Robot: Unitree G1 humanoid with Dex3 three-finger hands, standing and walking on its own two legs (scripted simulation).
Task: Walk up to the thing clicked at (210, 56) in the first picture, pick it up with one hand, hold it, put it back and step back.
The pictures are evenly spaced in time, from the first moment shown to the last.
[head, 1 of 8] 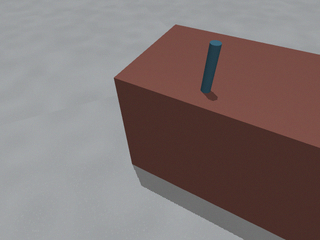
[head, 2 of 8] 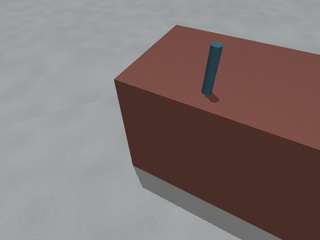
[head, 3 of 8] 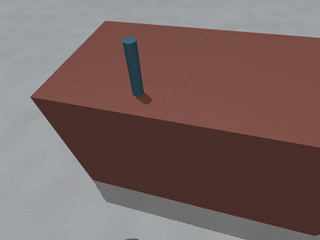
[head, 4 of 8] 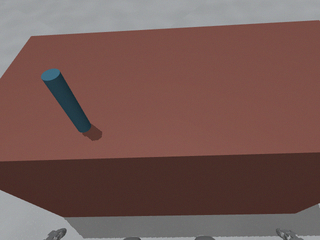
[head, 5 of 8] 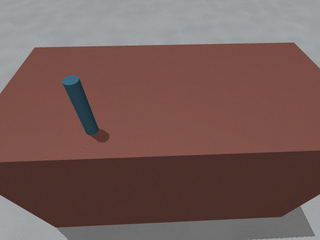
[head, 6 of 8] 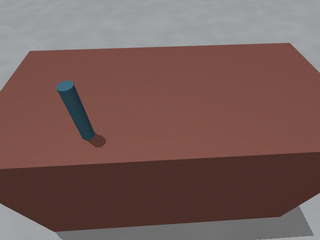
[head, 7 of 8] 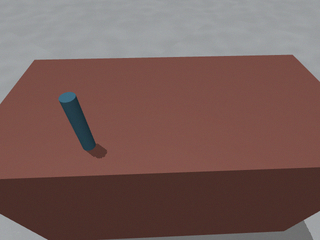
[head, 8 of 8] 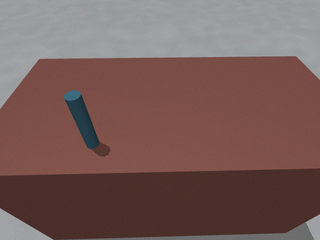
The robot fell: no
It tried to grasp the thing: no
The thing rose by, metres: 0.00
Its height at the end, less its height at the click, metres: +0.00
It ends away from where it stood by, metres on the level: 0.00
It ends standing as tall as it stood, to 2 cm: yes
